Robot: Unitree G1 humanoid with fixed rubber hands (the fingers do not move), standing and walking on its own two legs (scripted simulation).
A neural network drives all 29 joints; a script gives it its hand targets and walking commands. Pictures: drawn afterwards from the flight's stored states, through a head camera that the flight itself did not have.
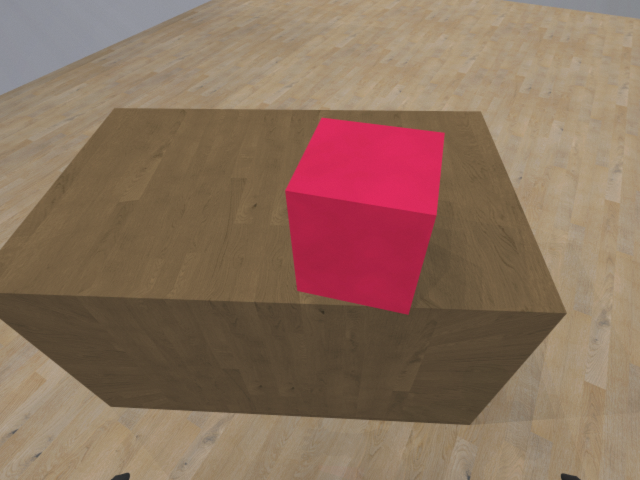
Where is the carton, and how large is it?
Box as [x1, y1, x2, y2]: [285, 118, 444, 314]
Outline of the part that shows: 321,118 285,190 297,290 408,314 436,215 444,133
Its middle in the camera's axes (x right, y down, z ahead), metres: +0.08 -0.04 +0.68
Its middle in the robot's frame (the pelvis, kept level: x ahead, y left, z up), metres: +0.54 -0.06 -0.01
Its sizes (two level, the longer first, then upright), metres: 0.210 0.200 0.250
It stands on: a pedestal, 0.65 m high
